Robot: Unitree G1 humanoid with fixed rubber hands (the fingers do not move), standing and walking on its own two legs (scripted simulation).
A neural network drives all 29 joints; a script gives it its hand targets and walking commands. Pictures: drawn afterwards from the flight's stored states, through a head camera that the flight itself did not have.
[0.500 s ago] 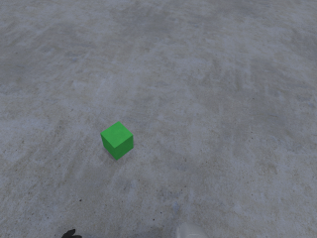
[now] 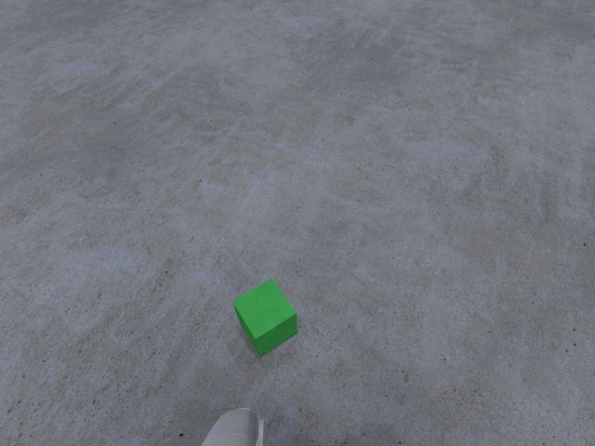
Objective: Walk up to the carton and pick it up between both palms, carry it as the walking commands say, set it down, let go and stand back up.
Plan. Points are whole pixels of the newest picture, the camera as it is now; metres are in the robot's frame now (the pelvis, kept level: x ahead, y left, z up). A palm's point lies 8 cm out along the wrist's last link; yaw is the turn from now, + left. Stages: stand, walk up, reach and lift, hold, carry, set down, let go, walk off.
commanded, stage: walk up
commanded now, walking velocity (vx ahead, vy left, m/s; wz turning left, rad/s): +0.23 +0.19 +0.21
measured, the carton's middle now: (266, 318) +0.57 +0.14 -0.68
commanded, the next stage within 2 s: none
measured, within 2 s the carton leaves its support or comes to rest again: neither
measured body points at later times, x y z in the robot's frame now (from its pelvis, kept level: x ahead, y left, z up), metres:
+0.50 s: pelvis +0.12 +0.04 +0.00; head +0.14 +0.05 +0.45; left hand +0.18 +0.27 -0.16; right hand +0.16 -0.18 -0.15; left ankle +0.13 +0.16 -0.74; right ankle +0.18 -0.07 -0.73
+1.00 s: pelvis +0.13 +0.09 +0.00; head +0.14 +0.11 +0.45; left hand +0.12 +0.34 -0.16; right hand +0.19 -0.15 -0.14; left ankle +0.12 +0.21 -0.74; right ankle +0.17 -0.06 -0.72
